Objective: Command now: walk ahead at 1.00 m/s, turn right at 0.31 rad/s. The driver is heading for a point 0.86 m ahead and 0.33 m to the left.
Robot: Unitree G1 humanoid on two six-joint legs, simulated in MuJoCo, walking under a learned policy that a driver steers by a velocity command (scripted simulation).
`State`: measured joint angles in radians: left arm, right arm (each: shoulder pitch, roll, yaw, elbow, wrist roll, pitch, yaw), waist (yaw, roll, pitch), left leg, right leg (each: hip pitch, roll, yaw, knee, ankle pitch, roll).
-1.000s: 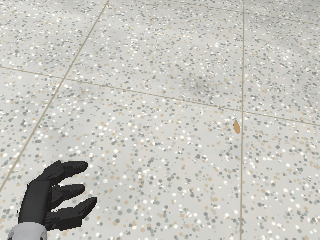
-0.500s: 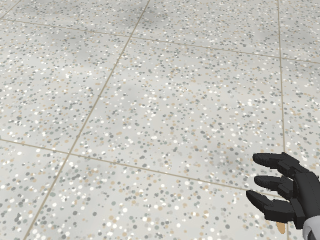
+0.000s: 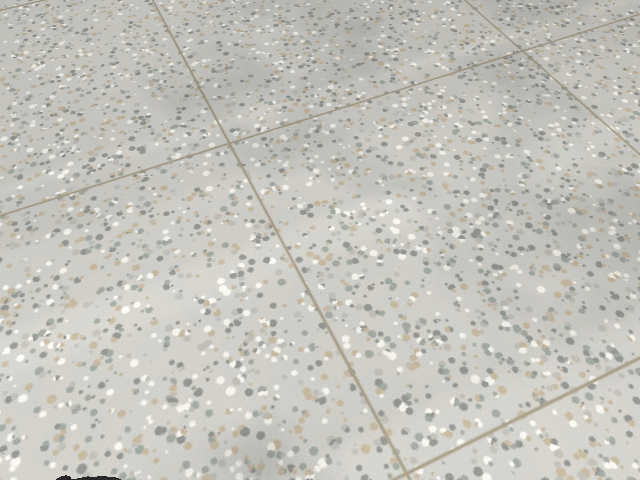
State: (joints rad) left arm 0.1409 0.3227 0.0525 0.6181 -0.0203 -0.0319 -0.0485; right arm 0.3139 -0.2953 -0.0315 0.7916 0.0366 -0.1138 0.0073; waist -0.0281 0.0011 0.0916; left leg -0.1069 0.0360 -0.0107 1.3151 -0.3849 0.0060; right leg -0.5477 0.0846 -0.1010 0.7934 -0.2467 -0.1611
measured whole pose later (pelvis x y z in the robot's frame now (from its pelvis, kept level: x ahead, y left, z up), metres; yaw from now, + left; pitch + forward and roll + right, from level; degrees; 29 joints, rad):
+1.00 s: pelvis +0.88 +0.20 +0.04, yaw +41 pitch +1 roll -2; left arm 0.17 0.28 0.05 0.65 0.02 -0.11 -0.01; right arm 0.23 -0.33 -0.05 0.69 0.01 -0.02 -0.01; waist 0.01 0.02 0.08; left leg -0.45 -0.07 -0.10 1.34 -0.51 -0.02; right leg -0.35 0.03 0.05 0.48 -0.15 0.02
